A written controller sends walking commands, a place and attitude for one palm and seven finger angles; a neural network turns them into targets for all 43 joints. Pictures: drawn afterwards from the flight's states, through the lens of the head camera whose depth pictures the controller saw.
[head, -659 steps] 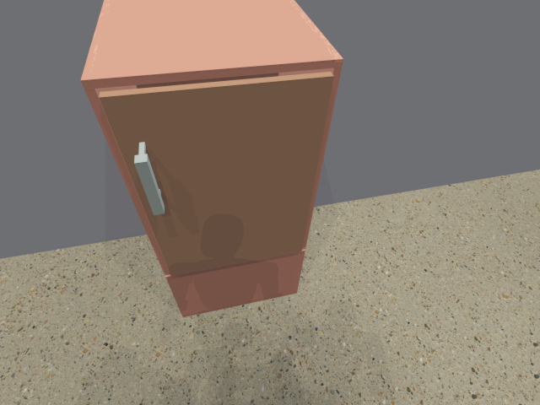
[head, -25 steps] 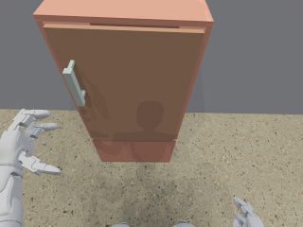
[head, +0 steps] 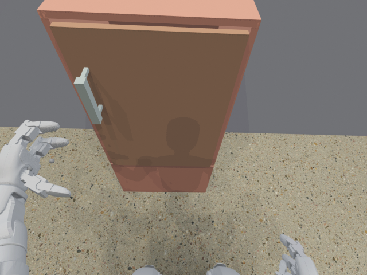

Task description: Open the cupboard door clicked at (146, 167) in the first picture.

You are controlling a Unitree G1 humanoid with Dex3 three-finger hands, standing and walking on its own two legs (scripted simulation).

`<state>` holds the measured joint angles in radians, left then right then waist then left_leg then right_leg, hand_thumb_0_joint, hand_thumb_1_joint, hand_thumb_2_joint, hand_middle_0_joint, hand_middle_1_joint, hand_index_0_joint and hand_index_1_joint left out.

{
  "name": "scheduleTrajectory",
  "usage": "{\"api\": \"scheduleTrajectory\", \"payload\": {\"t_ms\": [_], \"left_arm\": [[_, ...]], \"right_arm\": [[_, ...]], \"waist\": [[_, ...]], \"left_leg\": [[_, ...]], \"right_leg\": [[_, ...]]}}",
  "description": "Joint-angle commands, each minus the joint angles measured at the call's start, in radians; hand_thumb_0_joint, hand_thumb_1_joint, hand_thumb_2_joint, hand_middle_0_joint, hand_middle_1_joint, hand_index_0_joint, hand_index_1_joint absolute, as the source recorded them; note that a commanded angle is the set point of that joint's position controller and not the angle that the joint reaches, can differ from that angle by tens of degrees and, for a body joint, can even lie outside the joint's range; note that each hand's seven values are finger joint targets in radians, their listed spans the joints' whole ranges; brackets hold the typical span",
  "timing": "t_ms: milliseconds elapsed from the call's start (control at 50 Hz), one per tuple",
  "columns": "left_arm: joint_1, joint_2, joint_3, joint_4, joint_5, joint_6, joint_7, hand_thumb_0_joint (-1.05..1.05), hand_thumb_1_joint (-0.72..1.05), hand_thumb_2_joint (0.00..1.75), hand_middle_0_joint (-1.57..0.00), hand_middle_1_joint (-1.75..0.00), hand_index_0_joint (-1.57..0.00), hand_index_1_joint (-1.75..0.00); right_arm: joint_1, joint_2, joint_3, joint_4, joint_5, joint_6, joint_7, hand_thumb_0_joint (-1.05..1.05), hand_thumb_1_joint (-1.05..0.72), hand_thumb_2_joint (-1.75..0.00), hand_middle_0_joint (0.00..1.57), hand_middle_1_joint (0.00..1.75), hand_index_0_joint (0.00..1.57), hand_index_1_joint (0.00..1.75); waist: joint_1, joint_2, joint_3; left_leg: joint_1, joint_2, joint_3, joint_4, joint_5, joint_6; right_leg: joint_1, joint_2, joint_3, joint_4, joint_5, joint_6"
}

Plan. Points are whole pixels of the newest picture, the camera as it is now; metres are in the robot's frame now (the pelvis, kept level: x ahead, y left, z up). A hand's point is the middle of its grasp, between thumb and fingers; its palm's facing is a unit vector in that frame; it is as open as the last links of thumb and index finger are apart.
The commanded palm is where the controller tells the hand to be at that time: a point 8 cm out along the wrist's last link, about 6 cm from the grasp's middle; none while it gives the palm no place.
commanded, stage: move the hooked fingers beside the handle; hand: left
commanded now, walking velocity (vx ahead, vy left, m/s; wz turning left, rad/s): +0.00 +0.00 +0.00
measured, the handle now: (91, 97) +0.51 +0.27 +0.05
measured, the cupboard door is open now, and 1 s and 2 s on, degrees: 0 0 0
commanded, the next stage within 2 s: none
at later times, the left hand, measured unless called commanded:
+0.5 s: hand (53, 140) +0.36 +0.30 +0.07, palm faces +0.07 -1.00 -0.02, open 14.0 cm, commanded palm +0.35 +0.35 +0.06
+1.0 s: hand (55, 119) +0.43 +0.33 +0.06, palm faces +0.08 -1.00 -0.02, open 14.0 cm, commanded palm +0.41 +0.37 +0.06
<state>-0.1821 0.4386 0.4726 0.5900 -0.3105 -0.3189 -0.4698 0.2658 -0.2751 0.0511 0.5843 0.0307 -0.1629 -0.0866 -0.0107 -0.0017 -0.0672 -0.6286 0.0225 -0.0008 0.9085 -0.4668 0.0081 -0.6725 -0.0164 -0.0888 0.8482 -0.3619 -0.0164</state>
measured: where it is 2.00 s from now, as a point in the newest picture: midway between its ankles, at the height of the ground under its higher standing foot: outside the picture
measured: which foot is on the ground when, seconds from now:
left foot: down 0.00-1.00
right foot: down 0.00-1.00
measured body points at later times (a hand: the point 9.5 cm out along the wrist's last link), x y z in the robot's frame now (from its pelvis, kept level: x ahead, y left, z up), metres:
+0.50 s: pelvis +0.00 +0.01 -0.01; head +0.07 +0.03 +0.44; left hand +0.35 +0.36 +0.07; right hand +0.10 -0.25 -0.10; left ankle -0.01 +0.11 -0.69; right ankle +0.03 -0.11 -0.69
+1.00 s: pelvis +0.00 +0.02 -0.02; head +0.11 +0.05 +0.42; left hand +0.42 +0.38 +0.06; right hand +0.04 -0.26 -0.11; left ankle -0.01 +0.11 -0.69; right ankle +0.03 -0.11 -0.69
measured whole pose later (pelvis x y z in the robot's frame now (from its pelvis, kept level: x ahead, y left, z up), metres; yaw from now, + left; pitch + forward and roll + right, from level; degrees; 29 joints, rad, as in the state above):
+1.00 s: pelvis +0.00 +0.02 -0.02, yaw -2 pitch +18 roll -3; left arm -0.64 0.68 0.60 1.09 -0.19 -0.38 -0.54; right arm 0.36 -0.29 0.05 0.60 0.01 -0.01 -0.06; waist -0.10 -0.02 -0.08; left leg -0.82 0.03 0.02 1.00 -0.49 0.03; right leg -0.86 0.00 -0.07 0.90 -0.35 0.00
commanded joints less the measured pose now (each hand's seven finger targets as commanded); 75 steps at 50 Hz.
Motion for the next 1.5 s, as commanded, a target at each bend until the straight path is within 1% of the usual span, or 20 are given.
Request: {"api": "scheduleTrajectory", "payload": {"t_ms": [0,80,100,180,220,240,340,500,620,780,820,940,1020,1120,1200,1260,1320,1380,1460,1480], "left_arm": [[-0.284,0.316,0.093,-0.179,-0.027,-0.081,-0.02,0.0,-0.5,0.3,-0.3,-1.2,-0.3,-1.2],[-0.237,0.308,0.092,-0.137,-0.031,-0.058,-0.038,0.0,-0.5,0.3,-0.3,-1.2,-0.3,-1.2],[-0.217,0.325,0.114,-0.12,-0.038,-0.053,-0.04,0.0,-0.5,0.3,-0.3,-1.2,-0.3,-1.2],[-0.274,0.33,0.116,-0.08,-0.035,-0.044,-0.029,0.0,-0.5,0.3,-0.3,-1.2,-0.3,-1.2],[-0.295,0.374,0.151,-0.076,-0.029,-0.063,-0.025,0.0,-0.5,0.3,-0.3,-1.2,-0.3,-1.2],[-0.329,0.357,0.127,-0.081,-0.023,-0.073,-0.026,0.0,-0.5,0.3,-0.3,-1.2,-0.3,-1.2],[-0.457,0.348,0.078,-0.081,0.002,-0.121,-0.035,0.0,-0.5,0.3,-0.3,-1.2,-0.3,-1.2],[-0.58,0.419,0.097,0.101,0.025,-0.086,-0.042,0.0,-0.5,0.3,-0.3,-1.2,-0.3,-1.2],[-0.624,0.482,0.137,0.133,0.052,-0.121,-0.03,0.0,-0.5,0.3,-0.3,-1.2,-0.3,-1.2],[-0.691,0.489,0.117,0.228,0.064,-0.111,-0.065,0.0,-0.5,0.3,-0.3,-1.2,-0.3,-1.2],[-0.739,0.546,0.152,0.232,0.067,-0.117,-0.071,0.0,-0.5,0.3,-0.3,-1.2,-0.3,-1.2],[-0.804,0.61,0.173,0.305,0.094,-0.132,-0.074,0.0,-0.5,0.3,-0.3,-1.2,-0.3,-1.2],[-0.84,0.642,0.179,0.32,0.101,-0.135,-0.087,0.0,-0.5,0.3,-0.3,-1.2,-0.3,-1.2],[-0.893,0.671,0.166,0.403,0.111,-0.104,-0.112,0.0,-0.5,0.3,-0.3,-1.2,-0.3,-1.2],[-0.908,0.752,0.211,0.43,0.124,-0.093,-0.113,0.0,-0.5,0.3,-0.3,-1.2,-0.3,-1.2],[-0.966,0.771,0.2,0.427,0.143,-0.097,-0.114,0.0,-0.5,0.3,-0.3,-1.2,-0.3,-1.2],[-1.011,0.811,0.212,0.435,0.151,-0.098,-0.12,0.0,-0.5,0.3,-0.3,-1.2,-0.3,-1.2],[-0.96,0.79,0.203,0.473,0.152,-0.078,-0.132,0.0,-0.5,0.3,-0.3,-1.2,-0.3,-1.2],[-0.931,0.767,0.195,0.428,0.142,-0.065,-0.146,0.0,-0.5,0.3,-0.3,-1.2,-0.3,-1.2],[-0.938,0.77,0.2,0.411,0.139,-0.066,-0.144,0.0,-0.5,0.3,-0.3,-1.2,-0.3,-1.2]], "right_arm": [[0.038,-0.151,-0.071,-0.103,0.002,-0.04,-0.017,0.0,-0.9,-0.9,0.2,0.3,0.2,0.3],[0.048,-0.157,-0.076,-0.112,0.005,-0.031,-0.008,0.0,-0.9,-0.9,0.2,0.3,0.2,0.3],[0.05,-0.159,-0.077,-0.113,0.004,-0.028,-0.006,0.0,-0.9,-0.9,0.2,0.3,0.2,0.3],[0.06,-0.167,-0.079,-0.116,0.005,-0.015,-0.001,0.0,-0.9,-0.9,0.2,0.3,0.2,0.3],[0.072,-0.172,-0.082,-0.116,0.002,-0.007,-0.001,0.0,-0.9,-0.9,0.2,0.3,0.2,0.3],[0.071,-0.169,-0.081,-0.116,0.002,-0.006,-0.001,0.0,-0.9,-0.9,0.2,0.3,0.2,0.3],[0.093,-0.169,-0.082,-0.091,-0.001,0.002,-0.005,0.0,-0.9,-0.9,0.2,0.3,0.2,0.3],[0.115,-0.186,-0.075,-0.077,0.0,0.03,-0.009,0.0,-0.9,-0.9,0.2,0.3,0.2,0.3],[0.144,-0.188,-0.077,-0.085,-0.009,0.055,0.005,0.0,-0.9,-0.9,0.2,0.3,0.2,0.3],[0.181,-0.201,-0.083,-0.071,-0.011,0.094,0.011,0.0,-0.9,-0.9,0.2,0.3,0.2,0.3],[0.194,-0.206,-0.085,-0.063,-0.011,0.107,0.007,0.0,-0.9,-0.9,0.2,0.3,0.2,0.3],[0.205,-0.21,-0.079,-0.058,-0.016,0.133,0.007,0.0,-0.9,-0.9,0.2,0.3,0.2,0.3],[0.218,-0.214,-0.078,-0.054,-0.019,0.147,0.009,0.0,-0.9,-0.9,0.2,0.3,0.2,0.3],[0.234,-0.225,-0.07,-0.048,-0.019,0.165,0.007,0.0,-0.9,-0.9,0.2,0.3,0.2,0.3],[0.249,-0.235,-0.07,-0.057,-0.025,0.171,0.005,0.0,-0.9,-0.9,0.2,0.3,0.2,0.3],[0.256,-0.237,-0.065,-0.05,-0.027,0.179,0.01,0.0,-0.9,-0.9,0.2,0.3,0.2,0.3],[0.267,-0.245,-0.064,-0.045,-0.029,0.186,0.011,0.0,-0.9,-0.9,0.2,0.3,0.2,0.3],[0.278,-0.246,-0.063,-0.049,-0.03,0.192,0.015,0.0,-0.9,-0.9,0.2,0.3,0.2,0.3],[0.294,-0.243,-0.066,-0.054,-0.031,0.208,0.024,0.0,-0.9,-0.9,0.2,0.3,0.2,0.3],[0.295,-0.243,-0.07,-0.052,-0.031,0.21,0.025,0.0,-0.9,-0.9,0.2,0.3,0.2,0.3]], "waist": [[-0.011,0.123,-0.316],[-0.006,0.093,-0.324],[0.005,0.115,-0.317],[-0.015,0.053,-0.27],[-0.014,0.039,-0.288],[-0.019,0.085,-0.293],[-0.046,0.141,-0.331],[-0.049,0.108,-0.3],[-0.039,0.142,-0.384],[-0.069,0.131,-0.397],[-0.072,0.128,-0.415],[-0.082,0.155,-0.399],[-0.088,0.193,-0.444],[-0.112,0.193,-0.4],[-0.113,0.153,-0.432],[-0.125,0.217,-0.447],[-0.135,0.226,-0.464],[-0.134,0.208,-0.481],[-0.117,0.269,-0.525],[-0.124,0.244,-0.53]], "left_leg": [[0.066,-0.025,-0.013,-0.136,0.328,0.004],[0.056,-0.022,-0.011,-0.139,0.369,0.003],[0.048,-0.024,-0.008,-0.137,0.375,0.002],[0.005,-0.022,-0.008,-0.145,0.317,0.004],[0.003,-0.022,-0.008,-0.141,0.313,0.007],[0.012,-0.023,-0.005,-0.14,0.309,0.005],[0.071,-0.016,-0.021,-0.127,0.336,0.002],[0.012,-0.013,-0.031,-0.126,0.274,0.003],[0.041,-0.008,-0.032,-0.101,0.374,-0.006],[0.045,0.002,-0.033,-0.076,0.414,-0.002],[0.038,0.002,-0.037,-0.065,0.433,0.0],[0.0,-0.001,-0.035,-0.053,0.386,0.005],[0.028,0.003,-0.041,-0.039,0.417,0.002],[-0.004,0.007,-0.046,-0.028,0.401,0.005],[-0.061,0.004,-0.043,-0.004,0.402,0.015],[-0.039,0.009,-0.047,0.011,0.417,0.01],[-0.023,0.015,-0.059,0.024,0.441,0.005],[-0.031,0.015,-0.058,0.034,0.452,0.01],[0.052,0.024,-0.07,0.039,0.574,-0.009],[0.057,0.027,-0.071,0.043,0.583,-0.007]], "right_leg": [[0.241,0.026,0.068,-0.077,0.241,-0.009],[0.242,0.026,0.059,-0.075,0.285,-0.005],[0.248,0.026,0.061,-0.075,0.29,-0.01],[0.215,0.027,0.058,-0.085,0.243,-0.002],[0.222,0.031,0.062,-0.08,0.236,-0.004],[0.206,0.029,0.063,-0.076,0.227,-0.005],[0.147,0.036,0.056,-0.06,0.21,-0.01],[0.111,0.035,0.05,-0.054,0.152,-0.015],[0.113,0.042,0.05,-0.026,0.214,-0.014],[0.057,0.046,0.045,-0.02,0.227,-0.008],[0.064,0.049,0.049,-0.012,0.245,-0.008],[0.044,0.051,0.053,-0.007,0.217,-0.009],[0.028,0.054,0.053,0.002,0.224,-0.01],[-0.019,0.057,0.048,0.004,0.207,-0.008],[0.019,0.059,0.056,0.02,0.244,-0.008],[-0.029,0.059,0.053,0.028,0.227,-0.004],[-0.055,0.064,0.047,0.039,0.223,-0.007],[-0.06,0.064,0.045,0.04,0.228,-0.002],[-0.098,0.065,0.031,0.048,0.252,-0.003],[-0.095,0.067,0.03,0.047,0.263,0.0]]}}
